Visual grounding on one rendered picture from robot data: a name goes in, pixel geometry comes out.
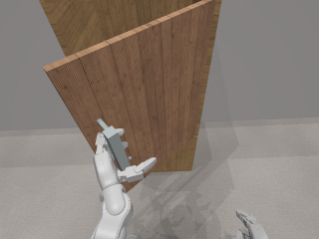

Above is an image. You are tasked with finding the left robot forearm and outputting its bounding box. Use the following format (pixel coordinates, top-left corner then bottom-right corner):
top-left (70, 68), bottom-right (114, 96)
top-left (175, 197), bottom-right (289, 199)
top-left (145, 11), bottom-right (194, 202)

top-left (91, 183), bottom-right (134, 239)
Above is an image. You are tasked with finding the right robot hand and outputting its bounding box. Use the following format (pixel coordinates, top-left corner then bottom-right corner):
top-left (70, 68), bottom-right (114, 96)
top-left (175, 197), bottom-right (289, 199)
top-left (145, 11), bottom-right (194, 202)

top-left (233, 210), bottom-right (269, 239)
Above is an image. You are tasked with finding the cupboard door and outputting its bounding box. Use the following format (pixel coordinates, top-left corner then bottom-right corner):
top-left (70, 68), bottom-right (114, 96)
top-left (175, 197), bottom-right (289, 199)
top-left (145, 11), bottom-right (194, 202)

top-left (43, 0), bottom-right (216, 193)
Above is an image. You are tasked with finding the left robot hand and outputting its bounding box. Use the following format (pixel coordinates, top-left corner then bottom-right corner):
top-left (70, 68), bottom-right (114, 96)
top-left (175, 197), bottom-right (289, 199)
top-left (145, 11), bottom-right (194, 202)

top-left (93, 128), bottom-right (157, 191)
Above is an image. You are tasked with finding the handle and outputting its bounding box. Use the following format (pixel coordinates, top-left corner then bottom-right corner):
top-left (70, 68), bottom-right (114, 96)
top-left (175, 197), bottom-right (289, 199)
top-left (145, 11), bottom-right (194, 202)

top-left (97, 119), bottom-right (130, 171)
